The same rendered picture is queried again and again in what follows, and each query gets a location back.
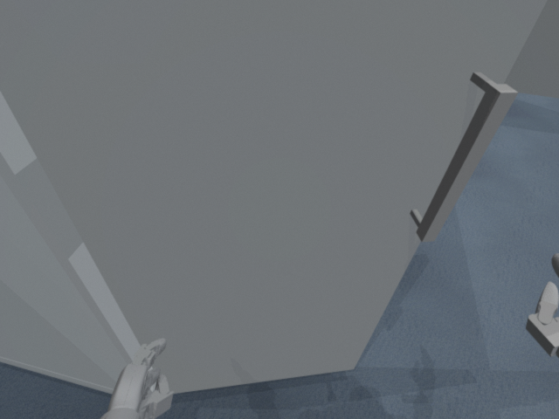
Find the fridge door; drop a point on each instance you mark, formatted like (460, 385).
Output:
(242, 172)

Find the robot left hand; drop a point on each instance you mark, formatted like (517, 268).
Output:
(131, 389)

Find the handle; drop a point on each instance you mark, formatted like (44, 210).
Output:
(491, 111)

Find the robot right hand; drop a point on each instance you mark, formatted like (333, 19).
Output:
(541, 325)

